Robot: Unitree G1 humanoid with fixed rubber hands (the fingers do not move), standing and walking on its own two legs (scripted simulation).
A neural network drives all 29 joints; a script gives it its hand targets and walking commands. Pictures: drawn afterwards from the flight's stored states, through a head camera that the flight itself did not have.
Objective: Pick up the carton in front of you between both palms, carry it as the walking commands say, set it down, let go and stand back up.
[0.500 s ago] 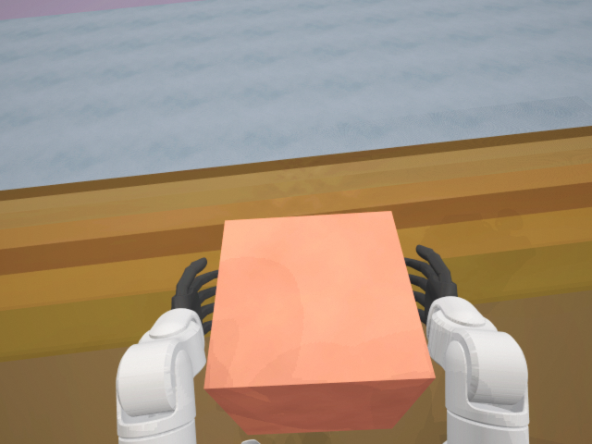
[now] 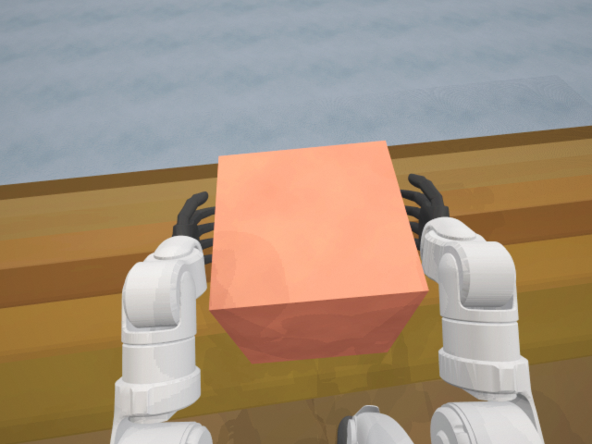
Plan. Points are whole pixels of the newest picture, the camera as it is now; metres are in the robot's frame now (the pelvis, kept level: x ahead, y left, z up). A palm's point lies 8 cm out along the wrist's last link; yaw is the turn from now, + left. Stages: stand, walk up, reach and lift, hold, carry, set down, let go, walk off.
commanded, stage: carry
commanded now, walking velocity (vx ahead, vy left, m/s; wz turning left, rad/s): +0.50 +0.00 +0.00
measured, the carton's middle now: (311, 264) +0.36 -0.01 +0.04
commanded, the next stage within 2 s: none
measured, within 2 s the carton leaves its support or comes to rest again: neither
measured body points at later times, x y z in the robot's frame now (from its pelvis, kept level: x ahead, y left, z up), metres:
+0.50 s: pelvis +0.32 +0.00 -0.03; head +0.38 +0.00 +0.42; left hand +0.69 +0.16 +0.08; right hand +0.70 -0.15 +0.09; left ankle +0.40 +0.12 -0.72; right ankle +0.20 -0.08 -0.73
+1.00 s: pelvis +0.62 +0.10 -0.16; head +0.72 +0.10 +0.28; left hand +0.99 +0.24 -0.13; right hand +0.99 -0.07 -0.12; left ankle +0.58 +0.09 -0.85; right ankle +0.70 -0.04 -0.81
